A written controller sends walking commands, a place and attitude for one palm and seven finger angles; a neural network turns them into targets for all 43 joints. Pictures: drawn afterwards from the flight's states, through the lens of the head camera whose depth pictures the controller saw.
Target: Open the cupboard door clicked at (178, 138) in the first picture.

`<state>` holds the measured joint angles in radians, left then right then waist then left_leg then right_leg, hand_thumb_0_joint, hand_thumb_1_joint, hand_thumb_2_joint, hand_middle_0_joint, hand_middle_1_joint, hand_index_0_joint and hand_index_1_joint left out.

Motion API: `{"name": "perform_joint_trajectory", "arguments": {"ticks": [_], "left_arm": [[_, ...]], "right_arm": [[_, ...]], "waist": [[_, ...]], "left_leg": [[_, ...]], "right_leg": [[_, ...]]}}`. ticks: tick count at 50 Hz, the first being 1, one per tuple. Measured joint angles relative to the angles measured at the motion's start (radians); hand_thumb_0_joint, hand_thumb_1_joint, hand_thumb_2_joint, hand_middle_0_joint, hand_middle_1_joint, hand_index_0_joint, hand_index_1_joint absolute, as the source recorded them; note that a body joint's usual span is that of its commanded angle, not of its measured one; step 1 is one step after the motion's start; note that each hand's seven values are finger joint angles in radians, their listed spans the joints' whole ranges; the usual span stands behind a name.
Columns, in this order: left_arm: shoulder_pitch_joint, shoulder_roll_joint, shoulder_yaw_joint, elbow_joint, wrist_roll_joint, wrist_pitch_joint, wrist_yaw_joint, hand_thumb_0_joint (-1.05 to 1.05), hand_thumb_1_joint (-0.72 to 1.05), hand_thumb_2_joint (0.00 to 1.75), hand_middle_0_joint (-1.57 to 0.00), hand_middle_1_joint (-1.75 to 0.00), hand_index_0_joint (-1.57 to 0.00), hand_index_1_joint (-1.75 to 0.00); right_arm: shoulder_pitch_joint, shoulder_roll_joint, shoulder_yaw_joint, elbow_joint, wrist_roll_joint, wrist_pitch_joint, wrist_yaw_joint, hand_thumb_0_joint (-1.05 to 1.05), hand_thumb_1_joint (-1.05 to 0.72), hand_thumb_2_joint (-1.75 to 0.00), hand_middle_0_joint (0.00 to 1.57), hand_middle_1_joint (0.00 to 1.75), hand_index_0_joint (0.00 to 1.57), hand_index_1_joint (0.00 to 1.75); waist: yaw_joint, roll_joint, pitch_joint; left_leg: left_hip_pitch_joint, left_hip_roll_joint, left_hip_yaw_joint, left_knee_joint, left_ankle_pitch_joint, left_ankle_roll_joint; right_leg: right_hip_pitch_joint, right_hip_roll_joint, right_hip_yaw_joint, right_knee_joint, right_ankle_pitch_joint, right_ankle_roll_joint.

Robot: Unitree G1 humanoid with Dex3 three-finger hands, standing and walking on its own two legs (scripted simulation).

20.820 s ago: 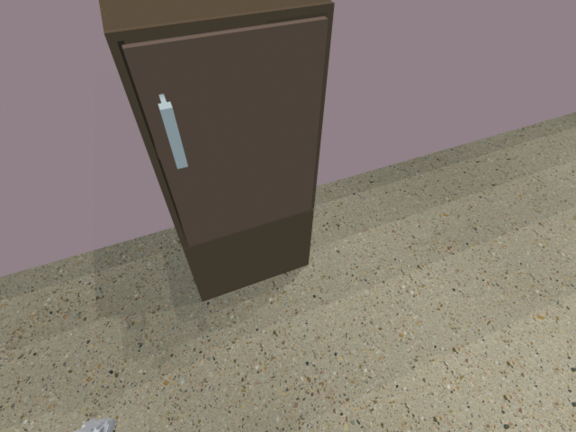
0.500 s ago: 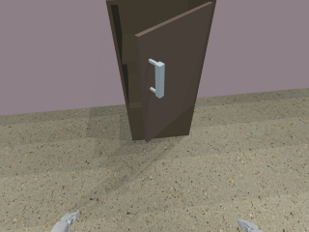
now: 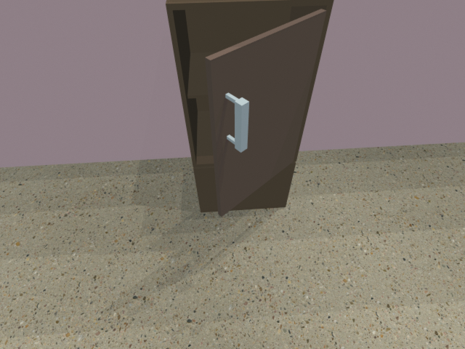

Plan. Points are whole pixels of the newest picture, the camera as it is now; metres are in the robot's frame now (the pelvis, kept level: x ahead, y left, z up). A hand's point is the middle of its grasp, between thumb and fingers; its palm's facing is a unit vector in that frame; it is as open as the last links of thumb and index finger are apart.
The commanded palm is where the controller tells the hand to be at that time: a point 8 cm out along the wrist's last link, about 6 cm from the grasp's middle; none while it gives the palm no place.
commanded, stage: let the arm hang, fingers relaxed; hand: left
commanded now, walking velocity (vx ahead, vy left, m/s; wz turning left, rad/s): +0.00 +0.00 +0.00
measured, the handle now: (235, 122) +0.62 +0.03 +0.03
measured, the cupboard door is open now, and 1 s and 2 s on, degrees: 39 39 39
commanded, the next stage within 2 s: look to check the result in 0.38 s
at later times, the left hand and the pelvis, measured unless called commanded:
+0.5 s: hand out of the picture +0.07 +0.20 -0.16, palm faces -0.01 -0.96 -0.26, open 7.4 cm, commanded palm none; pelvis +0.02 -0.01 +0.00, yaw +0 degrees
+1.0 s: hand out of the picture +0.07 +0.20 -0.16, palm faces -0.01 -0.96 -0.28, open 7.4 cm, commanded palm none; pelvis +0.03 -0.01 +0.01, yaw +0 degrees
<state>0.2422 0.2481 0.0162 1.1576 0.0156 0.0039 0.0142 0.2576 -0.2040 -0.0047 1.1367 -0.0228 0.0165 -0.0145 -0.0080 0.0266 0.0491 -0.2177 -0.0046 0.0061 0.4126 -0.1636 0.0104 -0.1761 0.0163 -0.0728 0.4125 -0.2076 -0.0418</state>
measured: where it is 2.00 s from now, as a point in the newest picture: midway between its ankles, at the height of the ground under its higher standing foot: outside the picture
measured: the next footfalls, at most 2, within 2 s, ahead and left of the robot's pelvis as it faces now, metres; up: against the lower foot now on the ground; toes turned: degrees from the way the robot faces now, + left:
none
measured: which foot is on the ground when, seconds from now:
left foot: down 0.00-1.00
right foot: down 0.00-1.00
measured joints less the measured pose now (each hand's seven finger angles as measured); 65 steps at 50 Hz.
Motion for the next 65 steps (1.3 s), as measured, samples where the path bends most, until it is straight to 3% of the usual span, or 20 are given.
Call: {"name": "perform_joint_trajectory", "arguments": {"ticks": [14, 27, 57, 65], "left_arm": [[-0.096, -0.023, -0.007, -0.039, 0.002, -0.021, -0.002, 0.01, 0.91, 0.9, -0.2, -0.3, -0.2, -0.3], [-0.072, -0.01, -0.007, -0.015, 0.0, -0.02, -0.002, 0.01, 0.91, 0.9, -0.2, -0.3, -0.2, -0.3], [-0.075, -0.007, -0.011, -0.013, -0.001, -0.025, 0.001, 0.01, 0.91, 0.9, -0.2, -0.3, -0.2, -0.3], [-0.048, -0.028, 0.013, -0.048, 0.002, 0.011, 0.003, 0.01, 0.91, 0.9, -0.2, -0.3, -0.2, -0.3]], "right_arm": [[-0.077, -0.024, 0.0, -0.009, -0.002, -0.018, 0.0, 0.01, -0.91, -0.89, 0.2, 0.3, 0.2, 0.3], [-0.086, -0.048, 0.0, 0.0, 0.0, -0.013, -0.003, 0.01, -0.91, -0.89, 0.2, 0.3, 0.2, 0.3], [-0.096, -0.042, 0.005, 0.003, 0.002, -0.015, -0.005, 0.01, -0.91, -0.89, 0.2, 0.3, 0.2, 0.3], [-0.086, -0.018, -0.011, -0.032, 0.002, 0.002, -0.022, 0.01, -0.91, -0.89, 0.2, 0.3, 0.2, 0.3]], "waist": [[-0.006, -0.007, -0.02], [-0.003, -0.018, -0.001], [-0.001, -0.016, -0.011], [0.014, -0.015, -0.003]], "left_leg": [[0.043, -0.003, 0.004, -0.05, 0.01, -0.004], [0.063, 0.006, -0.001, -0.077, 0.01, -0.013], [0.095, 0.013, 0.005, -0.1, -0.002, -0.02], [0.054, 0.038, 0.054, -0.011, -0.055, -0.025]], "right_leg": [[0.032, -0.002, 0.005, -0.03, 0.0, 0.0], [0.059, 0.009, 0.002, -0.071, 0.008, -0.007], [0.089, 0.017, 0.009, -0.096, -0.001, -0.013], [0.03, 0.037, 0.057, -0.011, -0.03, -0.018]]}}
